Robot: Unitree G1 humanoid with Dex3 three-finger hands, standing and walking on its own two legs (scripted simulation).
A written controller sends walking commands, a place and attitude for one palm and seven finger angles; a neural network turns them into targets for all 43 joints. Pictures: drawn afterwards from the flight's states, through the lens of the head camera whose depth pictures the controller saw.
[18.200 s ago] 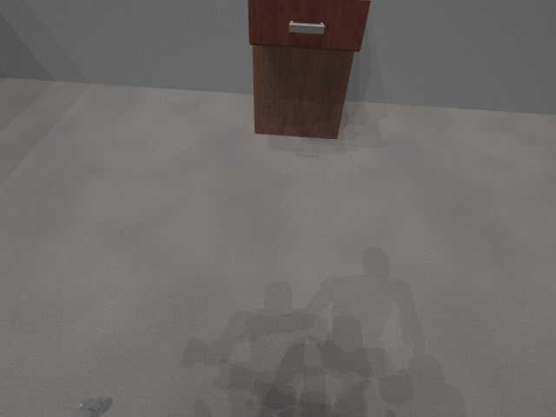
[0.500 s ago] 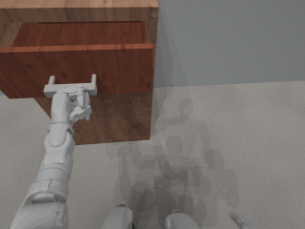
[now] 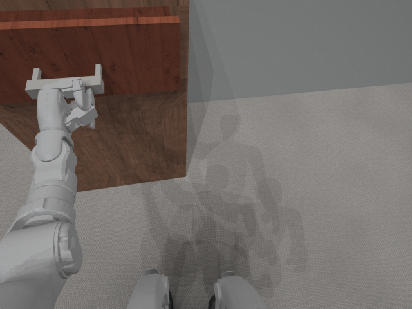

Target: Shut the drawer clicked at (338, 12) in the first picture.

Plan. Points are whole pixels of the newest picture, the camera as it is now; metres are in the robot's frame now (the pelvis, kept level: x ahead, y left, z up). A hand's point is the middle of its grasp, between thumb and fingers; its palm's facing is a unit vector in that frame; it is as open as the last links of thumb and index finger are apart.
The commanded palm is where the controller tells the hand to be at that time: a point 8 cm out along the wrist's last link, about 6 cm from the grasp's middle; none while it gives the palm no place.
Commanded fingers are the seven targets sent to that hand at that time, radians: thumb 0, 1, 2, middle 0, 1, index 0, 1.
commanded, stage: push the drawer shut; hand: left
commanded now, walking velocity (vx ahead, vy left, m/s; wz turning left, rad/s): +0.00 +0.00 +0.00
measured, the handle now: (67, 79) +0.56 +0.24 +0.06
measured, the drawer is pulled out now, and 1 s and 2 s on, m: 0.04 0.00 0.00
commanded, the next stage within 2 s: pull the fist back off the drawer in 0.70 s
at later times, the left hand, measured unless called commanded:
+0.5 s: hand (88, 89) +0.53 +0.20 +0.06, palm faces +0.11 -0.99 -0.02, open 3.2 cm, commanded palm +0.52 +0.24 +0.07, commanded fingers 0.00 0.90 0.90 -1.40 -1.60 -1.40 -1.60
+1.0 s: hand (84, 87) +0.54 +0.21 +0.06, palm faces +0.11 -0.99 -0.04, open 3.3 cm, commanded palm +0.53 +0.23 +0.07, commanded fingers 0.00 0.90 0.90 -1.40 -1.60 -1.40 -1.60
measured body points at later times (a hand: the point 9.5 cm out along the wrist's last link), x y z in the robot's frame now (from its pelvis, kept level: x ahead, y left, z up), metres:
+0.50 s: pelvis +0.01 +0.01 +0.00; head +0.15 +0.04 +0.42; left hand +0.52 +0.25 +0.07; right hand +0.00 -0.25 -0.11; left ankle +0.04 +0.10 -0.65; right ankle +0.00 -0.10 -0.65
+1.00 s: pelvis -0.03 +0.01 -0.02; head +0.13 +0.05 +0.40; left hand +0.52 +0.26 +0.07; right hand -0.05 -0.26 -0.12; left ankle +0.04 +0.10 -0.65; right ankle +0.00 -0.10 -0.65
